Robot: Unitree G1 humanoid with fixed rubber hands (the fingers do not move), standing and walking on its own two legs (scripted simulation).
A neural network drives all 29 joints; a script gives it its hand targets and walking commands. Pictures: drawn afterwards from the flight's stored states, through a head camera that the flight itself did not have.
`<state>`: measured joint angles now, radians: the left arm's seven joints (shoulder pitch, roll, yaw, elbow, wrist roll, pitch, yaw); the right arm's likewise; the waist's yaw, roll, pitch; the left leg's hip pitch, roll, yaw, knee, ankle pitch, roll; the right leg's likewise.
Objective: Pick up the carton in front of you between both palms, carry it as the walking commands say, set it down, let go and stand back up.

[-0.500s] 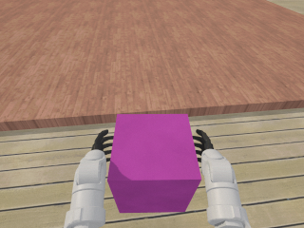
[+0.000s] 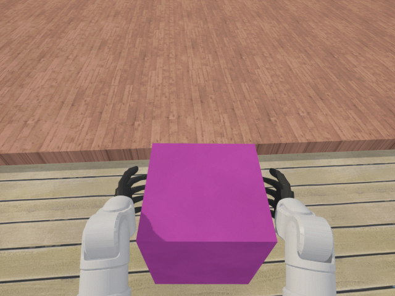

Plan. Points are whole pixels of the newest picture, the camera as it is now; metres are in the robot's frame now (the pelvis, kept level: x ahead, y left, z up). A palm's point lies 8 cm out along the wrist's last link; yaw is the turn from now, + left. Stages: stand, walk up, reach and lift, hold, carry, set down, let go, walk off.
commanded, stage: carry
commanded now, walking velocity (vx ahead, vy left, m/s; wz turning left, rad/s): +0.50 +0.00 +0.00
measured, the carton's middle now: (202, 217) +0.28 +0.00 +0.00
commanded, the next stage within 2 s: none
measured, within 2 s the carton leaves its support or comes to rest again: neither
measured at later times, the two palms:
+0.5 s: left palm (161, 106) +0.56 +0.11 +0.08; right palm (269, 112) +0.55 -0.19 +0.07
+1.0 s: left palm (169, 39) +0.91 +0.11 +0.12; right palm (251, 42) +0.90 -0.19 +0.12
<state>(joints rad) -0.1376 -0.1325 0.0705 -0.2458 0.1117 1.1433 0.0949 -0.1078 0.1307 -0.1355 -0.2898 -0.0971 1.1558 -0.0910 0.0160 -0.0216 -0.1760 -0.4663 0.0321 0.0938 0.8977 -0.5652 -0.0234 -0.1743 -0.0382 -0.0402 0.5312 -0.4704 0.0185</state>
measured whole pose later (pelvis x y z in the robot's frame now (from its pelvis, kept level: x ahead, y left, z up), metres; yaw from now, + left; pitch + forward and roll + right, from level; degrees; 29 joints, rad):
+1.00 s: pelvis +0.62 -0.03 -0.01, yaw -2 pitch +3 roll +0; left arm -0.26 -0.12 0.13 -0.42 0.08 1.21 0.10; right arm -0.26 0.12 -0.13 -0.43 -0.08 1.23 -0.11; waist 0.00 -0.01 -0.07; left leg -0.51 0.04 0.21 0.51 -0.06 0.07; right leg 0.09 -0.03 -0.19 0.41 -0.51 0.01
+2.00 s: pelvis +1.02 -0.02 +0.02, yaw -2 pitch +5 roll +0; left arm -0.72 -0.03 0.25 0.13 0.10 1.24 0.12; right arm -0.70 0.04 -0.26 0.09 -0.11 1.26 -0.12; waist 0.02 0.00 -0.05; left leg -0.27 -0.01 0.08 0.54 -0.29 0.05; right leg -0.29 0.00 -0.10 0.53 -0.26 -0.05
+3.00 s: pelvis +0.97 -0.02 +0.01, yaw -1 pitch +1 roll +0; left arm -0.66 0.00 0.19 0.20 0.07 1.22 0.13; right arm -0.65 0.01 -0.20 0.19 -0.07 1.23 -0.12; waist 0.00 0.00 -0.06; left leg -0.24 0.00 0.11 0.53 -0.30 0.05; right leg -0.27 -0.01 -0.11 0.52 -0.27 -0.04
